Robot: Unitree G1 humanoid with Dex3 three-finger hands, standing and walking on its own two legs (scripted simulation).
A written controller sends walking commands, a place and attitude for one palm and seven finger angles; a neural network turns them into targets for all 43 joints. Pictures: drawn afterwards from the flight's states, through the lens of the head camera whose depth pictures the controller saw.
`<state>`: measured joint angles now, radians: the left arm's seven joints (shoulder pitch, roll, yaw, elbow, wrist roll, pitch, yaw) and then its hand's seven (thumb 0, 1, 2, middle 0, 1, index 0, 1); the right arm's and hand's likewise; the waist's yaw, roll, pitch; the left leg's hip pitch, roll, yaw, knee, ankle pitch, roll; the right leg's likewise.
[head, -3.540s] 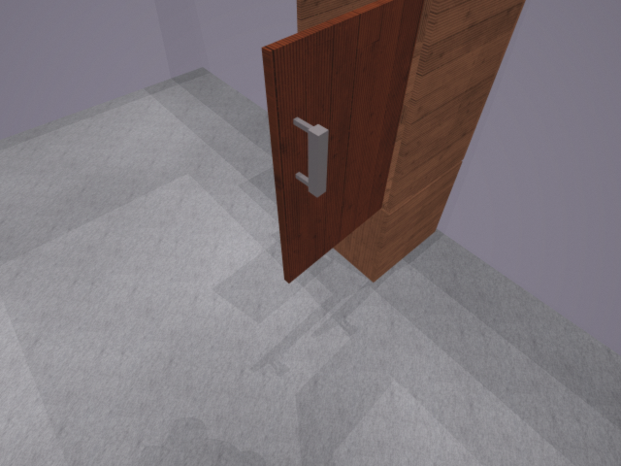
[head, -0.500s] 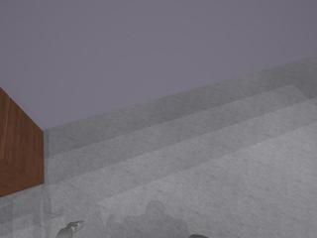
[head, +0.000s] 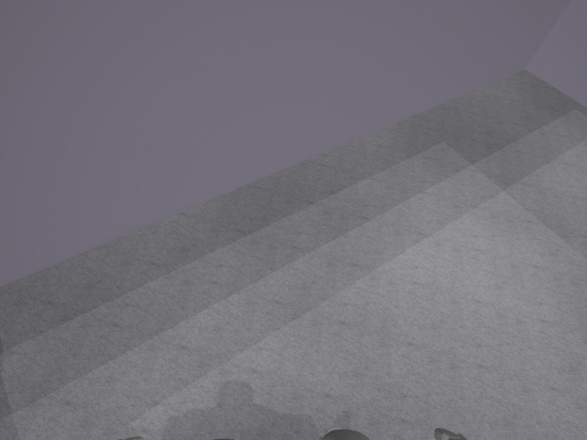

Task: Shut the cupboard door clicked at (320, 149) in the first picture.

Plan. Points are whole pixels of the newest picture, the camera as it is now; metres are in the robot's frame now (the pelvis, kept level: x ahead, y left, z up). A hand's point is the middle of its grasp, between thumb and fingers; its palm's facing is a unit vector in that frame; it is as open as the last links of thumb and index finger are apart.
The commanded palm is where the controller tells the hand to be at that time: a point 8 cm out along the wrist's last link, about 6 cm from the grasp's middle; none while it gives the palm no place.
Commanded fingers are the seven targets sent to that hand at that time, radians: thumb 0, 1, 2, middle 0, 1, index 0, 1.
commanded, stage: walk around to get in front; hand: left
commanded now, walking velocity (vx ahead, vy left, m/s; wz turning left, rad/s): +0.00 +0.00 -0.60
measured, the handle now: out of the picture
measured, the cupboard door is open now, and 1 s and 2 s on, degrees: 93 93 93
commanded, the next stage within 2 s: walk to a spot facing it in 1.86 s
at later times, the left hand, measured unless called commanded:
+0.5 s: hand (229, 395) +0.19 +0.11 -0.15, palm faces -0.29 -0.92 -0.28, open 7.4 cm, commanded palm none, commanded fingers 0.00 0.90 0.90 -0.20 -0.30 -0.20 -0.30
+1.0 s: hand (249, 341) +0.28 +0.09 -0.17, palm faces -0.52 -0.84 -0.17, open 7.4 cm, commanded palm none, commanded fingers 0.00 0.90 0.90 -0.20 -0.30 -0.20 -0.30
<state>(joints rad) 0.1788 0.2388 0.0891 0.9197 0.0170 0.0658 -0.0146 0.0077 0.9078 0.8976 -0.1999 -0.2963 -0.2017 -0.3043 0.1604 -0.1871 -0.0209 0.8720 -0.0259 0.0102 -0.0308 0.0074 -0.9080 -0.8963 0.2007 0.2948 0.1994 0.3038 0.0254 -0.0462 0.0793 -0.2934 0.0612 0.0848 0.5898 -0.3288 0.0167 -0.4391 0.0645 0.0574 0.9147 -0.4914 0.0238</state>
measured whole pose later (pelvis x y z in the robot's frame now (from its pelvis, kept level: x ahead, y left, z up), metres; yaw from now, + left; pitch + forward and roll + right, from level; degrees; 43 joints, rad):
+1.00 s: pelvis +0.14 -0.06 +0.01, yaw -35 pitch +2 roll -2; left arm 0.24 0.26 0.10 0.98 0.03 0.03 -0.06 0.01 0.91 0.90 -0.20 -0.30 -0.20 -0.30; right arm 0.28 -0.17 -0.01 0.89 -0.04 -0.06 -0.03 0.01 -0.91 -0.90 0.20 0.29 0.20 0.30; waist 0.02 -0.04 0.05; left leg -0.13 0.08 0.15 0.44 -0.35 0.00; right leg -0.56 -0.01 -0.02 1.20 -0.35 0.01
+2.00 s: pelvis +0.47 -0.46 +0.00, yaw -62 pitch +1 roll -1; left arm 0.42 0.13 0.05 1.12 0.02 -0.02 0.00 0.01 0.91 0.90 -0.20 -0.30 -0.20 -0.30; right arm 0.18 -0.16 -0.02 0.97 -0.02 -0.07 -0.02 0.01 -0.91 -0.90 0.20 0.29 0.20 0.30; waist 0.05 -0.02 0.05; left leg -0.27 -0.01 0.20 0.55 -0.31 0.11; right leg -0.41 0.01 0.00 1.33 -0.32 -0.01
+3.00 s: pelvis +0.61 -0.63 +0.00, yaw -30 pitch +2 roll -2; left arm 0.17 0.28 0.08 0.93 0.02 0.06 0.01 0.01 0.91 0.90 -0.20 -0.30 -0.20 -0.30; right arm 0.11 -0.23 -0.04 0.87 -0.02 0.02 0.00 0.00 -0.91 -0.90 0.20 0.29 0.20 0.30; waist 0.03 -0.03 0.12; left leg -0.33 0.01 0.07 0.57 -0.26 0.06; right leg -0.53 -0.10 -0.03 1.22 -0.42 0.11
